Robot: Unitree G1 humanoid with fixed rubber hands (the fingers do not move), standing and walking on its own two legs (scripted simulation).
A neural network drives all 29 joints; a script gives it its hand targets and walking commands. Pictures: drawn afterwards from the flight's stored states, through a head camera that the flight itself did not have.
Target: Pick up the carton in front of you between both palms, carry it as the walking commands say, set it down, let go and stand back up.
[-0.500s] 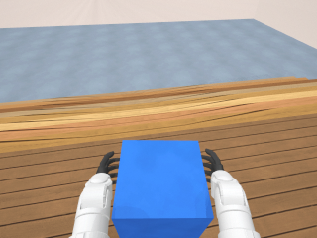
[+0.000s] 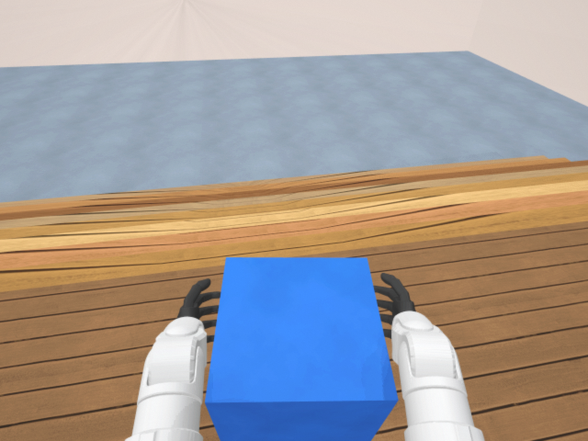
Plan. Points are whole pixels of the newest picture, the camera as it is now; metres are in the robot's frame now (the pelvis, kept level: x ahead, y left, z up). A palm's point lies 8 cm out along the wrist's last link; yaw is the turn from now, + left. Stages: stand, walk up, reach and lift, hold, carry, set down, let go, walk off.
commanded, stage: hold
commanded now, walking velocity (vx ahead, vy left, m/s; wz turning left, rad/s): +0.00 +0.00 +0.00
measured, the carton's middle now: (295, 360) +0.28 +0.00 -0.03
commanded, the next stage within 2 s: carry in 0.22 s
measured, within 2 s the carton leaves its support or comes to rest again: neither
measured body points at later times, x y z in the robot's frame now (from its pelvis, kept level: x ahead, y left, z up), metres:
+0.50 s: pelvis +0.04 -0.01 -0.01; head +0.01 -0.02 +0.44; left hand +0.34 +0.14 +0.06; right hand +0.35 -0.16 +0.07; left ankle +0.02 +0.12 -0.74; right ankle +0.02 -0.14 -0.75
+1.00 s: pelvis +0.31 -0.01 -0.02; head +0.31 -0.01 +0.43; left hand +0.56 +0.16 +0.07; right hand +0.58 -0.15 +0.07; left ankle +0.42 +0.08 -0.73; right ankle +0.13 -0.11 -0.74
